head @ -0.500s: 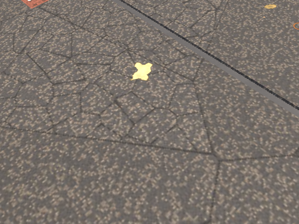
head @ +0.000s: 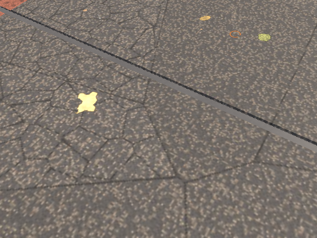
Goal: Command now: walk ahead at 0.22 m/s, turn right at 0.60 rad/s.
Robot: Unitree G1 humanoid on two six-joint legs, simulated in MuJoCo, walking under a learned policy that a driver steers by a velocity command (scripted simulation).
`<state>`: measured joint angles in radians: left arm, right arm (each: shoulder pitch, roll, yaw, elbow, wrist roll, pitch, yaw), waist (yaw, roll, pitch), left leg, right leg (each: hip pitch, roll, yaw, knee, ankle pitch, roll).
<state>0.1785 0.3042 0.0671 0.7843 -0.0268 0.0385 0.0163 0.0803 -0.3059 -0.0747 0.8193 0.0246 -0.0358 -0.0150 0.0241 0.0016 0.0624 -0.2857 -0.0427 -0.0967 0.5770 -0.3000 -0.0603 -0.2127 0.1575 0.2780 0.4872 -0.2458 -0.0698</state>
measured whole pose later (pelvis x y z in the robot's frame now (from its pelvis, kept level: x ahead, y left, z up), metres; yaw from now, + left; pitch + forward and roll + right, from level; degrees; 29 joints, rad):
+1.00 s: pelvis +0.47 -0.08 -0.03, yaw +10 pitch +2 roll -1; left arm 0.37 0.27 0.05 0.89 0.01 -0.03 0.04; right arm 0.05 -0.26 -0.04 0.68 0.03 -0.05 0.07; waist 0.04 0.02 0.05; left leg -0.51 -0.04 0.09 0.58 -0.12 0.13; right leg 0.10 0.00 -0.27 0.51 -0.45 -0.02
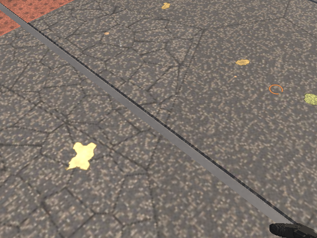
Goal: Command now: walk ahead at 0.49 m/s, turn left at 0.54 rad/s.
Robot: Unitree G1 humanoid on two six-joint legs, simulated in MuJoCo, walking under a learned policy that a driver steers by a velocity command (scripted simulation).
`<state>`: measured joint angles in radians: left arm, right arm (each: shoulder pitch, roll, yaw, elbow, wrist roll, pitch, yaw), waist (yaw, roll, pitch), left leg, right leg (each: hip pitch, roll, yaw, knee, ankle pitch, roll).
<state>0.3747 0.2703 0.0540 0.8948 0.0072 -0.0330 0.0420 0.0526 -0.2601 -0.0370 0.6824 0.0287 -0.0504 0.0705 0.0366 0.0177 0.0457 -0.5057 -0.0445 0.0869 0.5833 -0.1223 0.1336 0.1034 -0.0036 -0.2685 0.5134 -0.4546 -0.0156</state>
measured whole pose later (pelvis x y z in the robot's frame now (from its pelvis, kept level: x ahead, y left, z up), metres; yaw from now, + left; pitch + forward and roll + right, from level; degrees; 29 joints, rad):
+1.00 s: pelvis +0.52 +0.10 +0.00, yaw +37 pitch +2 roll -2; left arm 0.30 0.32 0.07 0.83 0.00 -0.06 0.01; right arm 0.07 -0.31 -0.06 0.55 0.00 -0.02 0.04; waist 0.06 0.02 0.08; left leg -0.52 -0.02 0.03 0.64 -0.13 0.14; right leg -0.13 -0.07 -0.10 0.93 -0.56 0.06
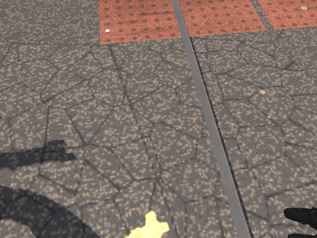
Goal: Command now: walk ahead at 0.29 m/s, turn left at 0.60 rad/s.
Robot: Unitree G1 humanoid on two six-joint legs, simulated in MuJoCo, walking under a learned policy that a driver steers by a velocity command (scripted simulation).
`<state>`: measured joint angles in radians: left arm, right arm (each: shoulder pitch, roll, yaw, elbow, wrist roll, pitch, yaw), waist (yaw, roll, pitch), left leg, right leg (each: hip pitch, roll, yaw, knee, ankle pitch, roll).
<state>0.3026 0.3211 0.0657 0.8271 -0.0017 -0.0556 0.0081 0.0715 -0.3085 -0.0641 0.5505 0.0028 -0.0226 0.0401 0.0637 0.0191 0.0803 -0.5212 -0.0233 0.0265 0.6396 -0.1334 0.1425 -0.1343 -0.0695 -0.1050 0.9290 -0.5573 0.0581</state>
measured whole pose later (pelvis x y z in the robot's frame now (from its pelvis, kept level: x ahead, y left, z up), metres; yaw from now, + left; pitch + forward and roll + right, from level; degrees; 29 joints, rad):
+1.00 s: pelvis +0.16 -0.02 +0.01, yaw +19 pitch +0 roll -2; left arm 0.14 0.30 0.07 0.73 0.01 0.01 0.02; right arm 0.22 -0.31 -0.07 0.66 0.01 0.05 -0.03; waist 0.00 0.02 0.05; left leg -0.31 -0.04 -0.18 0.68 -0.36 -0.01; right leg -0.31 -0.02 -0.08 0.59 -0.28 0.01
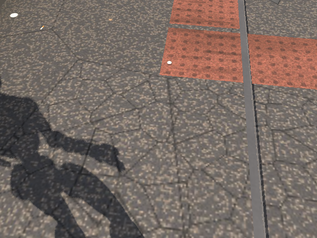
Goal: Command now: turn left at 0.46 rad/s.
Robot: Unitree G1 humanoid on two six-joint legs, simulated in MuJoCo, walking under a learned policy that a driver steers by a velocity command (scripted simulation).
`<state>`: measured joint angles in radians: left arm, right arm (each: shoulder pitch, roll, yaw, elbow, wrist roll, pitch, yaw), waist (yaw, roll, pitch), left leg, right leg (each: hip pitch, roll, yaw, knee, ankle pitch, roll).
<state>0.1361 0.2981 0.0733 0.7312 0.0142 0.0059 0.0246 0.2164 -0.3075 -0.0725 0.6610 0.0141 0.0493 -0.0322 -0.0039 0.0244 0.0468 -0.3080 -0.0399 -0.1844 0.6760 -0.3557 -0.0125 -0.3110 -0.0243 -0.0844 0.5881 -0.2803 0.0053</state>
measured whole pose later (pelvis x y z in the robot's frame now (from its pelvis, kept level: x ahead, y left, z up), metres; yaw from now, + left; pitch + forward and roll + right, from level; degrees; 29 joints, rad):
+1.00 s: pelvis +0.26 +0.07 +0.02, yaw +18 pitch +2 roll -1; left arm 0.35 0.26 0.04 0.83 -0.01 -0.09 -0.02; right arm 0.23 -0.30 -0.05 0.69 0.01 -0.06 0.00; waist 0.04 0.05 0.01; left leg -0.63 0.09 -0.04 0.98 -0.20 -0.01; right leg -0.10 0.06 -0.03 0.27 -0.21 -0.06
